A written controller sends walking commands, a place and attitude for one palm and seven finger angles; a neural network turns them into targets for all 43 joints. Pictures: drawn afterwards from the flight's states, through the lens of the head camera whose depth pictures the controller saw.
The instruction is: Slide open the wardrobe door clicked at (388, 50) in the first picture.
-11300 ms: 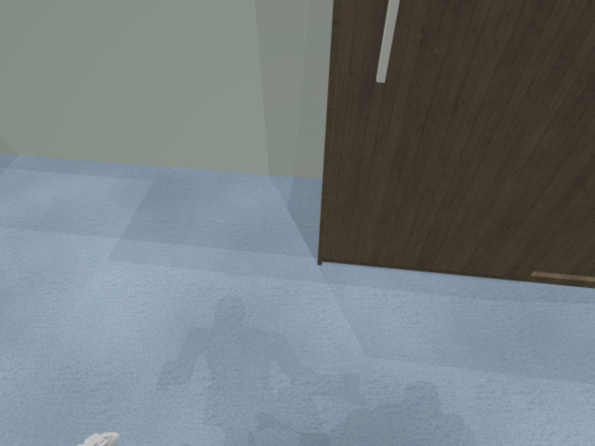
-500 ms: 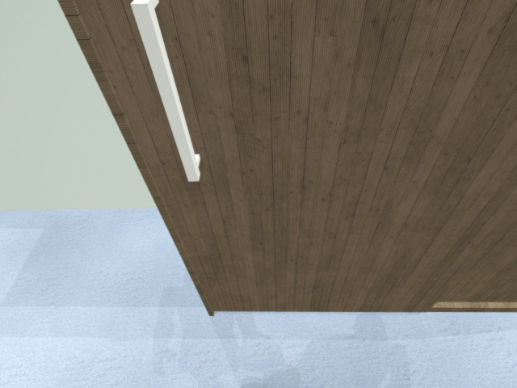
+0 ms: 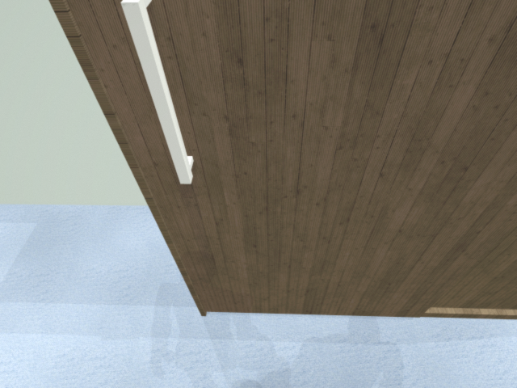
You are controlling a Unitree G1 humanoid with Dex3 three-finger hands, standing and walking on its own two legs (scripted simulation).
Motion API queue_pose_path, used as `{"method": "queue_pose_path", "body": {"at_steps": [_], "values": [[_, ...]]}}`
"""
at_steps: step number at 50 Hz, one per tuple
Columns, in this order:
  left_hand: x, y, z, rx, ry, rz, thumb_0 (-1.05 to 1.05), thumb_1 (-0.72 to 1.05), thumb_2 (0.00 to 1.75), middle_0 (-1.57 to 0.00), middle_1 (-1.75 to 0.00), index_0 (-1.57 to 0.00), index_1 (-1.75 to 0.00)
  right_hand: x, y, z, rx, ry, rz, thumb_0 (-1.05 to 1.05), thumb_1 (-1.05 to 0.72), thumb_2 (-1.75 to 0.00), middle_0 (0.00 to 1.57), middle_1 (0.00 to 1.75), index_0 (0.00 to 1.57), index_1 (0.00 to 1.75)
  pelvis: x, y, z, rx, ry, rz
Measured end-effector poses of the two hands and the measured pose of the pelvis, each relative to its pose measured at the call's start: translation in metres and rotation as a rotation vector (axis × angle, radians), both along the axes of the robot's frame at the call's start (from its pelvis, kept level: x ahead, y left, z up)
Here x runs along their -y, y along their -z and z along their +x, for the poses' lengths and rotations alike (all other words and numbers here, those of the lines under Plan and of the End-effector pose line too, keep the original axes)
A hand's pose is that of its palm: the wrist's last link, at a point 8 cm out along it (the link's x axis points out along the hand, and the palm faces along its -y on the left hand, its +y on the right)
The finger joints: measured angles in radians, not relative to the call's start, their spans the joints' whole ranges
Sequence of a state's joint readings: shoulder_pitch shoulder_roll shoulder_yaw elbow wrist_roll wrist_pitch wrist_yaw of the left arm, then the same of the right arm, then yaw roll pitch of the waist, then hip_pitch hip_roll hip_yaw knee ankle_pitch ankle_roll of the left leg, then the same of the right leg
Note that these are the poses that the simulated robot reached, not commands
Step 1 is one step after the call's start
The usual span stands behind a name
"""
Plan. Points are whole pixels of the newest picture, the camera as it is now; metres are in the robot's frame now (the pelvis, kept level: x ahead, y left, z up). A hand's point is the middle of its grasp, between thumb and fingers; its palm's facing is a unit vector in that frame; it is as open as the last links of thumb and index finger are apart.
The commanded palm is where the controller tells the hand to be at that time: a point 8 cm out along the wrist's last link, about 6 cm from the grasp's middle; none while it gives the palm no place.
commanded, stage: look again from close up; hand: left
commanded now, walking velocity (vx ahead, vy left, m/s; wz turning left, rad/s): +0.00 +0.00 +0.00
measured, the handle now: (168, 104) +0.46 +0.16 +0.21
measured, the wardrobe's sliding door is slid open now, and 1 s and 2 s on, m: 0.00 0.00 0.00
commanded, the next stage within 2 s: raise the hand with hooked fingers in 0.76 s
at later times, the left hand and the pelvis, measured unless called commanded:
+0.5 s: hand out of the picture +0.02 +0.18 -0.17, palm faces +0.03 -0.97 -0.23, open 7.3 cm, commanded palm none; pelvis +0.00 +0.00 +0.00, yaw +0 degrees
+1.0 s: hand (134, 379) +0.15 +0.21 -0.06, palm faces +0.26 -0.95 -0.17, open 7.4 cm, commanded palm +0.10 +0.24 -0.04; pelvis -0.01 +0.01 -0.01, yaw +1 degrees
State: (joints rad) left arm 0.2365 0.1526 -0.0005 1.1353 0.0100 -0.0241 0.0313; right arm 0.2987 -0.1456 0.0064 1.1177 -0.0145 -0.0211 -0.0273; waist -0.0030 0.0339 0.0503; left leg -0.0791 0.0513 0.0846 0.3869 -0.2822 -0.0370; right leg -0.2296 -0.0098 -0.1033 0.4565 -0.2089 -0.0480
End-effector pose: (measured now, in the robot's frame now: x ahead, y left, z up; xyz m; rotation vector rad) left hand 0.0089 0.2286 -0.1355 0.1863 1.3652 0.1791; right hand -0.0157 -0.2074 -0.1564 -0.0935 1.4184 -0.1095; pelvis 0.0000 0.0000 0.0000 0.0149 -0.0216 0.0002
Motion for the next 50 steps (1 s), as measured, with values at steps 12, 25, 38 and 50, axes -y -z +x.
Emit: {"method": "queue_pose_path", "body": {"at_steps": [12, 25, 38, 50], "values": [[0.002, 0.001, -0.001, -0.003, -0.009, -0.008, 0.0, 0.91, 0.89, -0.2, -0.3, -0.2, -0.3, 0.007, -0.003, 0.005, 0.003, -0.008, -0.02, 0.01, -0.91, -0.89, 0.19, 0.3, 0.2, 0.3, 0.001, -0.001, 0.002, 0.001, -0.002, -0.001], [-0.001, 0.001, 0.004, 0.013, -0.004, -0.007, 0.0, 0.91, 0.89, -0.2, -0.3, -0.2, -0.3, 0.005, -0.004, -0.005, -0.018, -0.003, -0.019, 0.01, -0.91, -0.89, 0.19, 0.3, 0.2, 0.3, 0.001, -0.001, 0.0, 0.003, -0.002, -0.002], [-0.002, 0.003, 0.001, 0.004, -0.004, -0.012, 0.0, 0.91, 0.89, -0.2, -0.3, -0.2, -0.3, 0.0, -0.005, -0.014, -0.039, 0.008, -0.015, 0.01, -0.91, -0.89, 0.19, 0.3, 0.2, 0.3, -0.001, -0.001, -0.001, 0.002, 0.001, -0.003], [-0.022, -0.096, 0.109, 0.759, -0.078, 0.046, 0.02, 0.9, 0.88, -0.21, -0.32, -0.21, -0.32, 0.015, -0.022, 0.054, 0.396, -0.014, -0.099, 0.02, -0.92, -0.89, 0.2, 0.3, 0.2, 0.3, -0.012, 0.006, -0.01, -0.009, -0.022, -0.002]]}}
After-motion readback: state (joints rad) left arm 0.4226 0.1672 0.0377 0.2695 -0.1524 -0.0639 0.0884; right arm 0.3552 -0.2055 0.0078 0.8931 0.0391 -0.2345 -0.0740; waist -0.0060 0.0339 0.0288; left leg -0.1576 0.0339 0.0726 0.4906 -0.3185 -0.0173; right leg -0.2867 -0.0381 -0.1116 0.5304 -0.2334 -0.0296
